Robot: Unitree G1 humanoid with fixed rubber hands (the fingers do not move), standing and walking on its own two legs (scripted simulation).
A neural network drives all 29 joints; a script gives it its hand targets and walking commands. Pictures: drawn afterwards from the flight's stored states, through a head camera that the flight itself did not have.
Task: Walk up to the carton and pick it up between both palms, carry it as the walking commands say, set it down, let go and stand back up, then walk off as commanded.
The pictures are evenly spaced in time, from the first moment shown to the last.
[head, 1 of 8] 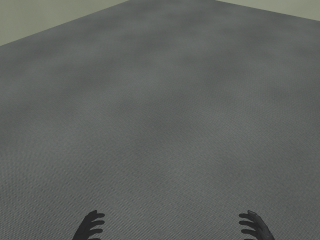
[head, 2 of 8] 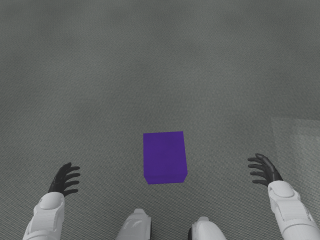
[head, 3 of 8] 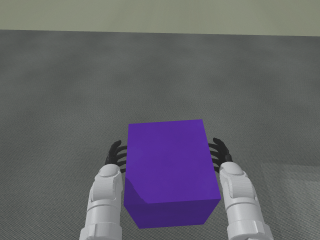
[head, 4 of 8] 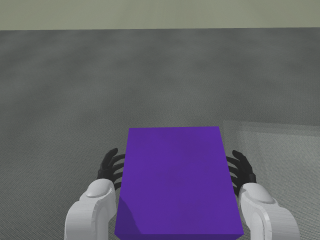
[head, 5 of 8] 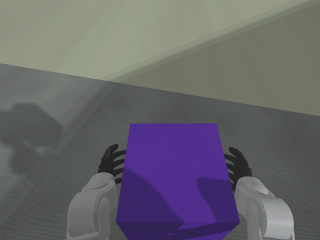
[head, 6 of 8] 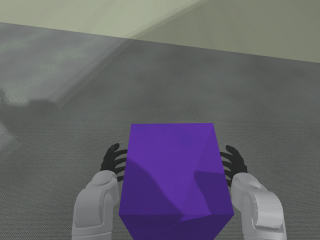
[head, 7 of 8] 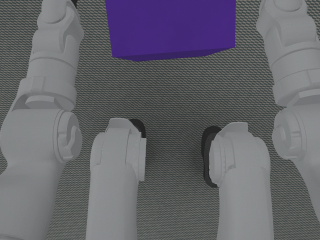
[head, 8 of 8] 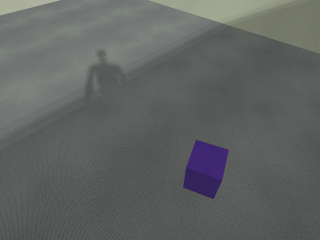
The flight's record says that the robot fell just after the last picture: no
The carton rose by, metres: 0.67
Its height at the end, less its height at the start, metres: +0.00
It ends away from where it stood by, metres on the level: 1.06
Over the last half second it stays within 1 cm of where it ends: yes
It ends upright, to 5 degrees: yes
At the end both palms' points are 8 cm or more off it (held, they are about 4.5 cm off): yes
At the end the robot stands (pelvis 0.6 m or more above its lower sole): yes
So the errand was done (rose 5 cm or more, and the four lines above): yes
